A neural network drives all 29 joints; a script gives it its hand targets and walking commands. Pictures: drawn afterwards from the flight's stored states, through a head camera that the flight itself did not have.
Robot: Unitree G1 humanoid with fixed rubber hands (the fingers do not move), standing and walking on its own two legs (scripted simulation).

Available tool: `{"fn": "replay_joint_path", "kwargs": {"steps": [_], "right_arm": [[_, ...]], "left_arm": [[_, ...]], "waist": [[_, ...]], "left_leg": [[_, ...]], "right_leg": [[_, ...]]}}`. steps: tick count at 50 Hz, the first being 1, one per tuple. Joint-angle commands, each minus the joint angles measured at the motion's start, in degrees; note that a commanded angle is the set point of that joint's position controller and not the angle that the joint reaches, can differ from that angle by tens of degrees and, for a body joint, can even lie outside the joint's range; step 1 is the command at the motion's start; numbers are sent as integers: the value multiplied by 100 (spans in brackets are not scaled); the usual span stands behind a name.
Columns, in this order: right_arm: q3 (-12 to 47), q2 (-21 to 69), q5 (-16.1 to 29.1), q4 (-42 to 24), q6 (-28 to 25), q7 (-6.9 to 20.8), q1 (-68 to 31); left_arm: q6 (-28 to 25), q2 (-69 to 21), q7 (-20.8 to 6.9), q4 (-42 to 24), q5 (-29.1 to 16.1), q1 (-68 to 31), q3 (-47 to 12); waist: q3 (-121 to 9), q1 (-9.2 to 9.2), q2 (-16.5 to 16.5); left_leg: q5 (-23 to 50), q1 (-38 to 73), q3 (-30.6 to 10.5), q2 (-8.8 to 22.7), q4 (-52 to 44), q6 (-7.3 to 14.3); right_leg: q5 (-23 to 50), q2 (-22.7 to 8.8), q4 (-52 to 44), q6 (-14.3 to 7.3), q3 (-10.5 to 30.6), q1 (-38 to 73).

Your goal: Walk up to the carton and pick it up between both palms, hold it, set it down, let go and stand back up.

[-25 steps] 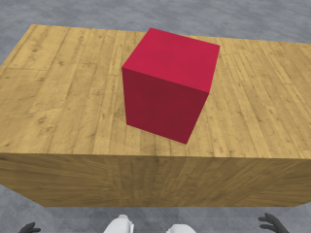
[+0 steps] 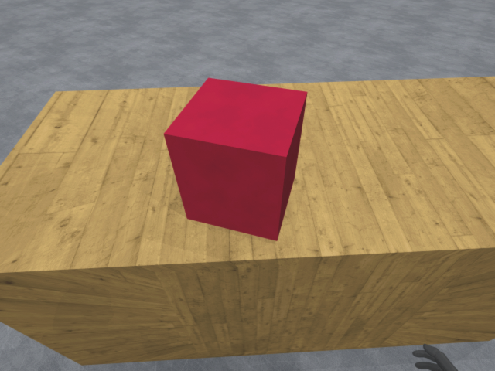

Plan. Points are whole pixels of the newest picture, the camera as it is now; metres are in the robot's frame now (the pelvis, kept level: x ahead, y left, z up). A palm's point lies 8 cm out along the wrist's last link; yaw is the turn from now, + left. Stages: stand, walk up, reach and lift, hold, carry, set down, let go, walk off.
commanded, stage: walk up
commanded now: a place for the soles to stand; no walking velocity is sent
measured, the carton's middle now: (242, 159) +0.49 +0.01 +0.08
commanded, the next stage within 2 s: none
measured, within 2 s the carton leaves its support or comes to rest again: neither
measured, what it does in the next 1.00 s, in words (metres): steps on the spot: left foot, then right foot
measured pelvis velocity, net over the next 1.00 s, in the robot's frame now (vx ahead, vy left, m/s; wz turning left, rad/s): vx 0.03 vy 0.04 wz -0.05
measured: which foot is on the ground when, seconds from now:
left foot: down 0.00-0.00, up 0.02-0.22, down 0.24-1.00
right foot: down 0.00-0.28, up 0.30-0.46, down 0.48-1.00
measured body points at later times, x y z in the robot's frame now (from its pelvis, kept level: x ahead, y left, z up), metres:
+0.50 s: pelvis +0.02 +0.03 +0.00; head +0.02 +0.02 +0.45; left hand +0.12 +0.36 -0.09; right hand +0.15 -0.30 -0.06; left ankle +0.10 +0.15 -0.71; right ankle +0.05 -0.08 -0.71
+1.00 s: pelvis +0.03 +0.04 +0.01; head +0.04 +0.03 +0.46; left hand +0.18 +0.35 -0.07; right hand +0.17 -0.29 -0.06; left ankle +0.06 +0.16 -0.71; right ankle +0.05 -0.08 -0.71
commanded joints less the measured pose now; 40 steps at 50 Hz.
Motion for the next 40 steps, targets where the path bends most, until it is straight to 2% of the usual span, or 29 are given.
{"fn": "replay_joint_path", "kwargs": {"steps": [1, 3, 4, 5, 6, 7, 9, 10, 11, 12, 13, 14, 16, 17, 18, 19, 20, 22, 23, 24, 25, 26, 27, 30, 33, 34, 35, 38, 40], "right_arm": [[-328, -1195, -26, -159, -124, 20, -858], [-325, -1017, 48, -173, -191, 64, -623], [-316, -974, 37, -80, -199, 76, -464], [-300, -877, 44, -29, -208, 74, -408], [-303, -861, 39, 2, -193, 72, -384], [-303, -833, 53, 33, -199, 81, -314], [-392, -863, 25, 312, -219, 8, 257], [-471, -1075, -36, 372, -256, -45, 571], [-547, -1439, -80, 332, -275, -84, 726], [-502, -1449, -2, 255, -262, -102, 485], [-428, -1334, 19, 238, -204, -51, 173], [-441, -1489, -10, 123, -122, -23, -193], [-421, -1407, -52, 25, -50, 52, -809], [-367, -1344, -57, -24, -38, 71, -1080], [-321, -1236, -40, -9, -3, 85, -1191], [-279, -1146, -10, 34, 0, 82, -1128], [-266, -1134, 18, 45, 13, 89, -1099], [-250, -1027, 82, 69, 62, 96, -900], [-200, -870, 113, 115, 83, 112, -743], [-142, -691, 159, 146, 101, 112, -609], [-174, -772, 139, 234, 119, 103, -561], [-286, -1073, 110, 355, 150, 79, -515], [-309, -1105, 96, 431, 130, 103, -381], [-213, -888, 47, 510, 1, 133, -230], [-183, -1039, 14, 443, -75, 52, -413], [-155, -1059, 17, 420, -91, 37, -573], [-124, -1073, 48, 422, -122, 38, -757], [-92, -946, 93, 564, -121, 60, -597], [-85, -952, 94, 559, -138, 50, -613]], "left_arm": [[-149, 1834, 73, -272, 18, 748, 435], [-144, 1523, 105, -318, -12, 632, 360], [-115, 1474, 120, -378, -52, 567, 333], [-64, 1469, 121, -438, -58, 517, 326], [-30, 1474, 118, -486, -81, 505, 339], [-11, 1496, 96, -607, -92, 330, 325], [37, 1308, 89, -724, -189, -50, 241], [22, 1052, 83, -787, -263, -113, 152], [-10, 745, 88, -840, -342, -73, 39], [40, 802, 135, -747, -288, 50, 53], [149, 1181, 153, -542, -212, 27, 136], [187, 1336, 130, -490, -184, 216, 180], [156, 1269, 12, -290, -122, 603, 245], [162, 1110, -55, -101, -107, 838, 205], [152, 1042, -70, 25, -148, 934, 197], [144, 971, -44, 129, -153, 937, 225], [133, 967, -22, 152, -140, 944, 226], [140, 948, 36, 42, -59, 647, 246], [130, 1031, 70, -28, 9, 397, 248], [79, 1255, 87, -183, 122, 105, 241], [56, 1515, 79, -327, 138, -308, 281], [74, 1663, 45, -399, 140, -598, 280], [81, 1559, 32, -400, 110, -792, 236], [103, 1202, 0, -399, 22, -789, 95], [119, 1088, -42, -395, -87, -707, 45], [115, 1124, -44, -359, -119, -577, 50], [135, 1102, -48, -297, -99, -572, 18], [114, 1158, -52, -245, -96, -706, 15], [123, 1107, -53, -181, -114, -824, -32]], "waist": [[452, 460, -516], [88, 326, -708], [-129, 313, -861], [-332, 326, -1066], [-494, 352, -1043], [-546, 194, -1009], [-916, -218, -502], [-1289, -435, -114], [-1497, -515, 846], [-1348, -323, 732], [-1012, -166, 134], [-422, 0, 242], [508, 260, 573], [625, 379, 715], [654, 475, 795], [680, 475, 517], [589, 460, 638], [188, 307, 541], [-39, 210, 178], [-101, 110, -618], [109, 105, -907], [280, 32, -785], [333, -93, -646], [-237, -137, -691], [-542, -9, -282], [-609, 139, -227], [-611, 197, -270], [-648, 83, -388], [-552, 52, -386]], "left_leg": [[-1564, -2105, 45, 140, 1256, 98], [-1329, -1696, 216, 213, 796, 150], [-1077, -1400, 413, 174, 487, 164], [-728, -1209, 586, 87, 142, 172], [-430, -947, 749, 18, 4, 169], [-55, -324, 828, -72, -326, 198], [1253, 1402, 872, -167, -1338, 249], [1677, 2337, 151, 267, -1429, 522], [2330, 2914, -1688, 1322, -1607, 1062], [2336, 2756, -2664, 2093, -1984, 1462], [873, 1982, -2705, 2138, -2079, 1653], [-606, 794, -2514, 2149, -2501, 1627], [-2290, -568, -1819, 1790, -2923, 1339], [-2202, -942, -1195, 1460, -2806, 1144], [-1898, -1084, -867, 1192, -2551, 966], [-1812, -1367, -759, 1096, -2361, 847], [-1702, -1198, -534, 911, -2033, 737], [-1572, -679, -564, 831, -1521, 542], [-1474, -434, -568, 753, -1241, 384], [-1293, -469, -399, 444, -552, 168], [-1181, -377, -70, -79, 105, 24], [-1287, 158, -172, 47, 519, 111], [-978, 618, -66, 124, 446, 125], [-323, 1178, 162, 121, -605, 208], [415, 1157, -558, 627, -1398, 308], [462, 1034, -716, 788, -1452, 391], [405, 711, -722, 841, -1409, 441], [600, 813, -252, 491, -1221, 275], [752, 840, -353, 586, -1351, 310]], "right_leg": [[3005, -2104, -2175, -1167, 3441, 967], [5223, -1728, -1479, -1013, 2419, 1347], [5530, -1481, -1300, -800, 1947, 1423], [5453, -1309, -1184, -763, 1519, 1537], [5384, -1150, -1080, -715, 1364, 1492], [4991, -1009, -994, -734, 1133, 975], [4532, -617, -27, -480, 626, 186], [4089, -483, 803, -244, 467, -506], [2160, 58, 1803, 47, 268, -1474], [-595, 442, 1973, 142, -29, -1796], [-851, 67, 1920, 85, 199, -1521], [-1149, 1, 1751, 23, 97, -1131], [-918, -178, 1177, -38, -89, -721], [-617, -209, 547, -6, -246, -265], [107, -205, -149, 43, -434, 71], [1025, -151, -494, 12, -552, 464], [1378, -145, -869, 16, -553, 523], [1303, -70, -1419, -117, -357, 492], [728, -304, -1930, -219, 312, 341], [-326, -1045, -2723, -416, 1805, 2], [-1350, -1695, -3273, -601, 2949, -593], [-1726, -1897, -3241, -932, 2892, -1449], [-1656, -1697, -2988, -1019, 2516, -1780], [430, -1108, -2048, -626, 1153, -1261], [1001, -792, -1537, -323, 777, -702], [989, -699, -1472, -305, 706, -486], [1111, -559, -1499, -271, 582, -130], [1625, -827, -1654, -434, 807, -19], [1852, -780, -1581, -417, 737, -155]]}}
